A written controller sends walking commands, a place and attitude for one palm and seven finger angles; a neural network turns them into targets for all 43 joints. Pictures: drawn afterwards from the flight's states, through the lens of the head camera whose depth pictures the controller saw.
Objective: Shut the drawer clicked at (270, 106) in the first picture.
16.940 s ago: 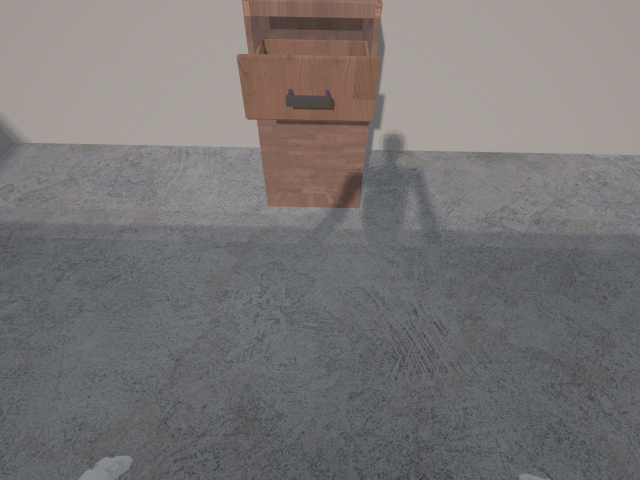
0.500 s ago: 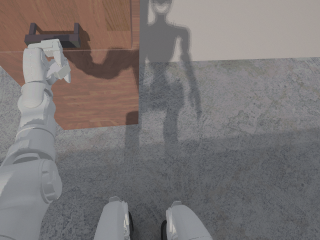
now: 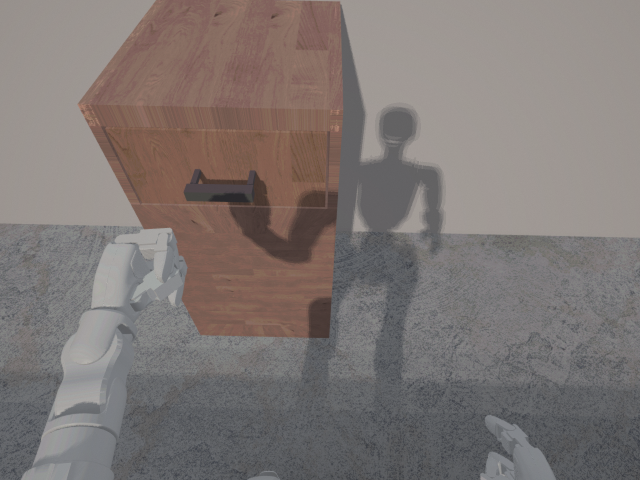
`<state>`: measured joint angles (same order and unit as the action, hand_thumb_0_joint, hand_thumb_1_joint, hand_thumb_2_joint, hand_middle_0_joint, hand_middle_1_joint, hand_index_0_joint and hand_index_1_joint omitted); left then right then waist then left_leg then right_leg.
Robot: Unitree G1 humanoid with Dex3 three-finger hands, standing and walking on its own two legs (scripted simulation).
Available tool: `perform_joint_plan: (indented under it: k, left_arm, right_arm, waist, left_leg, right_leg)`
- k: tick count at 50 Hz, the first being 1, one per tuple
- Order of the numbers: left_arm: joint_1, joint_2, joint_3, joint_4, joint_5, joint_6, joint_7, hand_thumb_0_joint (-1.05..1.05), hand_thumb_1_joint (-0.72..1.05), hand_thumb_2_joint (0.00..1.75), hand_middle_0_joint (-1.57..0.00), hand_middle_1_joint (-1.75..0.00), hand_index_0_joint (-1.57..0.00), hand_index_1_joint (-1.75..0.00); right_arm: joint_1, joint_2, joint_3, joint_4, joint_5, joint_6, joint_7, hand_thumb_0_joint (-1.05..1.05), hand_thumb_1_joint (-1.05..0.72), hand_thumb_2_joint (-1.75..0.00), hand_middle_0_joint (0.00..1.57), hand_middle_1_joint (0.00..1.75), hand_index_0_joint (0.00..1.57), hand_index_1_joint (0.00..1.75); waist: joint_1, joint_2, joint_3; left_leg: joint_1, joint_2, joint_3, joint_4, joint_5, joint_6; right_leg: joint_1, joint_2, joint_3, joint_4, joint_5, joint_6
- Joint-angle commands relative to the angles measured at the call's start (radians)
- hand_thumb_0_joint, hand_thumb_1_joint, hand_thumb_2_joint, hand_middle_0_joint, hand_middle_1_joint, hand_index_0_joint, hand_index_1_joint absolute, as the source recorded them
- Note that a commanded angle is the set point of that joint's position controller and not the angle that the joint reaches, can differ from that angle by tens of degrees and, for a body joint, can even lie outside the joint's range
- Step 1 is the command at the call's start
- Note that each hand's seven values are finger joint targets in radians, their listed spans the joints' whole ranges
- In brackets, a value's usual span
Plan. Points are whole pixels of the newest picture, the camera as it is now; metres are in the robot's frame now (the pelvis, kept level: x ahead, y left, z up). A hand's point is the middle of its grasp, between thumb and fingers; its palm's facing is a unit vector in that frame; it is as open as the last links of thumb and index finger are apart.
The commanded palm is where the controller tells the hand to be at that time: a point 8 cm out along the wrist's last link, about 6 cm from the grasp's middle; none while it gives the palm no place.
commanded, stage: draw the hand back to the body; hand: left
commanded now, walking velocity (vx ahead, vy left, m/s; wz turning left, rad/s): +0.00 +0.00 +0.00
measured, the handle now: (222, 184) +0.60 +0.20 -0.01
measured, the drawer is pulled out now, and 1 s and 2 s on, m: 0.00 0.00 0.00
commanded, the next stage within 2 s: step back with the hand held close in 0.86 s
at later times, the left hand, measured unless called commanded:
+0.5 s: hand (73, 341) +0.22 +0.22 +0.17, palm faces +0.30 -0.90 -0.32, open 3.3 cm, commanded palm +0.17 +0.27 +0.19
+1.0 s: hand (28, 376) +0.18 +0.22 +0.20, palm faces +0.39 -0.84 -0.37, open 3.3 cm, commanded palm +0.13 +0.26 +0.22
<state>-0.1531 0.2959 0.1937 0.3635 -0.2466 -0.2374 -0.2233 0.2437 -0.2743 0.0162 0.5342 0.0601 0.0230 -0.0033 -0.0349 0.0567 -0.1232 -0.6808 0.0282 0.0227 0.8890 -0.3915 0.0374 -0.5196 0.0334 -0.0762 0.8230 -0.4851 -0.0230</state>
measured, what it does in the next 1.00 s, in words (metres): stands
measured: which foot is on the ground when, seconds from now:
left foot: down 0.00-1.00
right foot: down 0.00-1.00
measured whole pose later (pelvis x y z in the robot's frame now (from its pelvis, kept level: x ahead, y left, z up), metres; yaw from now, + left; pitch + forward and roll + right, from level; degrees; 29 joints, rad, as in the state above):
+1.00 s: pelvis +0.00 -0.02 +0.05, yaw +0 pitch -5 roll +0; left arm 0.53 0.32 0.26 -0.44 -0.08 -0.09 0.10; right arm 0.19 -0.23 0.03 0.61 0.01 -0.08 -0.08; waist 0.07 0.07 0.03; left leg -0.13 0.01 0.04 0.42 -0.20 0.01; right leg 0.01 0.03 -0.06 0.36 -0.29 -0.04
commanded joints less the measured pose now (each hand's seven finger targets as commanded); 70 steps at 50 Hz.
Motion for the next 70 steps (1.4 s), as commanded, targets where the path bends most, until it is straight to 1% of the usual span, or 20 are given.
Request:
perform_joint_plan:
  k: [1,2,3,8,10,12,15,20,25,32,38,41,46,49,50,51,52,55,63,70]
  left_arm:
    - [-0.195,0.212,0.028,-0.348,0.110,0.018,0.174,0.00,0.90,0.90,-1.40,-1.60,-1.40,-1.60]
    - [-0.158,0.190,0.015,-0.381,0.112,0.038,0.205,0.00,0.90,0.90,-1.40,-1.60,-1.40,-1.60]
    - [-0.151,0.196,0.003,-0.411,0.123,0.055,0.227,0.00,0.90,0.90,-1.40,-1.60,-1.40,-1.60]
    - [-0.077,0.229,0.042,-0.476,0.144,0.103,0.308,0.00,0.90,0.90,-1.40,-1.60,-1.40,-1.60]
    - [-0.043,0.201,0.025,-0.519,0.152,0.111,0.319,0.00,0.90,0.90,-1.40,-1.60,-1.40,-1.60]
    - [0.025,0.175,0.007,-0.577,0.154,0.116,0.325,0.00,0.90,0.90,-1.40,-1.60,-1.40,-1.60]
    - [0.142,0.167,0.011,-0.649,0.156,0.118,0.328,0.00,0.90,0.90,-1.40,-1.60,-1.40,-1.60]
    - [0.297,0.196,0.077,-0.767,0.152,0.114,0.326,0.00,0.90,0.90,-1.40,-1.60,-1.40,-1.60]
    - [0.419,0.219,0.136,-0.916,0.154,0.099,0.328,0.00,0.90,0.90,-1.40,-1.60,-1.40,-1.60]
    - [0.600,0.225,0.187,-1.052,0.153,0.076,0.334,0.00,0.90,0.90,-1.40,-1.60,-1.40,-1.60]
    - [0.629,0.167,0.164,-0.961,0.151,0.082,0.326,0.00,0.90,0.90,-1.40,-1.60,-1.40,-1.60]
    - [0.584,0.184,0.174,-0.973,0.154,0.072,0.331,0.00,0.90,0.90,-1.40,-1.60,-1.40,-1.60]
    - [0.586,0.218,0.192,-1.057,0.158,0.064,0.342,0.00,0.90,0.90,-1.40,-1.60,-1.40,-1.60]
    - [0.598,0.214,0.192,-1.048,0.156,0.072,0.344,0.00,0.90,0.90,-1.40,-1.60,-1.40,-1.60]
    - [0.494,0.352,0.335,-1.144,0.168,0.026,0.349,0.00,0.90,0.90,-1.40,-1.60,-1.40,-1.60]
    - [0.603,0.271,0.283,-1.026,0.171,0.023,0.340,0.00,0.90,0.90,-1.40,-1.60,-1.40,-1.60]
    - [0.652,0.242,0.256,-1.002,0.174,0.028,0.335,0.00,0.90,0.90,-1.40,-1.60,-1.40,-1.60]
    - [0.722,0.209,0.239,-1.003,0.174,0.018,0.328,0.00,0.90,0.90,-1.40,-1.60,-1.40,-1.60]
    - [0.810,0.278,0.302,-1.131,0.157,0.013,0.342,0.00,0.90,0.90,-1.40,-1.60,-1.40,-1.60]
    - [0.844,0.271,0.301,-1.156,0.160,0.006,0.362,0.00,0.90,0.90,-1.40,-1.60,-1.40,-1.60]
  right_arm:
    - [-0.096,-0.098,-0.030,-0.154,-0.003,-0.012,-0.058,0.00,-0.90,-0.90,0.20,0.30,0.20,0.30]
    - [-0.102,-0.096,-0.026,-0.164,-0.004,-0.018,-0.065,0.00,-0.90,-0.90,0.20,0.30,0.20,0.30]
    - [-0.121,-0.099,-0.021,-0.161,-0.005,-0.019,-0.073,0.00,-0.90,-0.90,0.20,0.30,0.20,0.30]
    - [-0.162,-0.094,-0.005,-0.140,-0.011,-0.020,-0.102,0.00,-0.90,-0.90,0.20,0.30,0.20,0.30]
    - [-0.176,-0.086,0.001,-0.133,-0.012,-0.029,-0.103,0.00,-0.90,-0.90,0.20,0.30,0.20,0.30]
    - [-0.185,-0.083,0.004,-0.130,-0.016,-0.045,-0.099,0.00,-0.90,-0.90,0.20,0.30,0.20,0.30]
    - [-0.192,-0.082,0.006,-0.123,-0.024,-0.063,-0.092,0.00,-0.90,-0.90,0.20,0.30,0.20,0.30]
    - [-0.210,-0.078,0.000,-0.112,-0.034,-0.080,-0.083,0.00,-0.90,-0.90,0.20,0.30,0.20,0.30]
    - [-0.219,-0.068,-0.004,-0.108,-0.043,-0.099,-0.075,0.00,-0.90,-0.90,0.20,0.30,0.20,0.30]
    - [-0.213,-0.066,-0.019,-0.108,-0.047,-0.138,-0.070,0.00,-0.90,-0.90,0.20,0.30,0.20,0.30]
    - [-0.202,-0.068,-0.031,-0.090,-0.044,-0.141,-0.075,0.00,-0.90,-0.90,0.20,0.30,0.20,0.30]
    - [-0.196,-0.069,-0.030,-0.090,-0.046,-0.141,-0.083,0.00,-0.90,-0.90,0.20,0.30,0.20,0.30]
    - [-0.204,-0.063,-0.027,-0.100,-0.051,-0.160,-0.087,0.00,-0.90,-0.90,0.20,0.30,0.20,0.30]
    - [-0.210,-0.057,-0.022,-0.095,-0.052,-0.168,-0.088,0.00,-0.90,-0.90,0.20,0.30,0.20,0.30]
    - [-0.194,-0.077,-0.028,-0.127,-0.057,-0.135,-0.078,0.00,-0.90,-0.90,0.20,0.30,0.20,0.30]
    - [-0.189,-0.057,-0.030,-0.099,-0.060,-0.114,-0.076,0.00,-0.90,-0.90,0.20,0.30,0.20,0.30]
    - [-0.195,-0.057,-0.034,-0.107,-0.060,-0.099,-0.072,0.00,-0.90,-0.90,0.20,0.30,0.20,0.30]
    - [-0.176,-0.066,-0.050,-0.122,-0.060,-0.067,-0.067,0.00,-0.90,-0.90,0.20,0.30,0.20,0.30]
    - [-0.184,-0.067,-0.068,-0.171,-0.051,-0.024,-0.077,0.00,-0.90,-0.90,0.20,0.30,0.20,0.30]
    - [-0.159,-0.071,-0.074,-0.173,-0.053,-0.031,-0.086,0.00,-0.90,-0.90,0.20,0.30,0.20,0.30]
  waist:
    - [0.015,0.023,-0.198]
    - [0.019,-0.008,-0.172]
    - [0.023,0.012,-0.161]
    - [0.032,-0.058,-0.079]
    - [0.034,-0.005,-0.056]
    - [0.039,0.032,-0.034]
    - [0.052,0.008,-0.014]
    - [0.069,-0.040,0.027]
    - [0.082,0.019,0.045]
    - [0.090,0.014,0.066]
    - [0.076,-0.074,0.187]
    - [0.080,-0.050,0.147]
    - [0.099,0.005,0.050]
    - [0.098,-0.001,0.093]
    - [0.058,-0.041,0.179]
    - [0.052,-0.088,0.178]
    - [0.054,-0.091,0.168]
    - [0.046,-0.010,0.092]
    - [0.053,-0.040,-0.059]
    - [0.045,0.006,-0.037]
  left_leg:
    - [0.418,-0.022,-0.035,-0.220,0.260,0.002]
    - [0.418,-0.018,-0.050,-0.244,0.232,0.000]
    - [0.437,-0.016,-0.048,-0.266,0.215,0.004]
    - [0.489,-0.014,-0.051,-0.370,0.167,0.010]
    - [0.543,-0.013,-0.051,-0.403,0.171,0.006]
    - [0.588,-0.009,-0.058,-0.435,0.187,0.002]
    - [0.626,-0.007,-0.061,-0.473,0.226,0.000]
    - [0.646,-0.009,-0.046,-0.513,0.268,0.001]
    - [0.671,-0.015,-0.035,-0.517,0.322,0.000]
    - [0.681,-0.014,-0.022,-0.504,0.327,0.002]
    - [0.651,-0.014,-0.014,-0.506,0.272,0.004]
    - [0.663,-0.015,-0.020,-0.507,0.261,0.009]
    - [0.687,-0.020,-0.016,-0.485,0.352,0.010]
    - [0.677,-0.019,-0.016,-0.485,0.354,0.006]
    - [0.595,-0.003,-0.041,-0.440,0.316,0.025]
    - [0.581,-0.001,-0.044,-0.421,0.339,0.022]
    - [0.586,0.003,-0.037,-0.417,0.370,0.022]
    - [0.594,0.016,-0.032,-0.430,0.473,0.020]
    - [0.581,0.039,-0.045,-0.429,0.614,0.017]
    - [0.492,0.064,-0.090,-0.467,0.513,0.017]
  right_leg:
    - [0.052,-0.013,0.074,-0.231,0.365,-0.006]
    - [0.061,-0.015,0.062,-0.242,0.330,-0.006]
    - [0.077,-0.015,0.070,-0.264,0.310,-0.007]
    - [0.185,-0.018,0.073,-0.371,0.261,-0.003]
    - [0.206,-0.021,0.070,-0.398,0.263,-0.006]
    - [0.229,-0.022,0.063,-0.424,0.276,-0.008]
    - [0.277,-0.020,0.059,-0.459,0.309,-0.009]
    - [0.335,-0.021,0.062,-0.509,0.341,-0.005]
    - [0.367,-0.027,0.065,-0.535,0.385,-0.006]
    - [0.365,-0.031,0.069,-0.557,0.396,0.000]
    - [0.301,-0.026,0.069,-0.591,0.332,0.008]
    - [0.320,-0.036,0.070,-0.573,0.317,0.008]
    - [0.384,-0.048,0.079,-0.542,0.436,0.004]
    - [0.369,-0.044,0.078,-0.554,0.438,0.004]
    - [0.266,-0.101,0.152,-0.598,0.486,0.031]
    - [0.271,-0.119,0.124,-0.578,0.520,0.027]
    - [0.267,-0.123,0.123,-0.566,0.561,0.039]
    - [0.303,-0.115,0.099,-0.509,0.595,0.046]
    - [0.351,-0.095,0.079,-0.428,0.631,0.048]
    - [0.331,-0.064,0.076,-0.387,0.475,0.041]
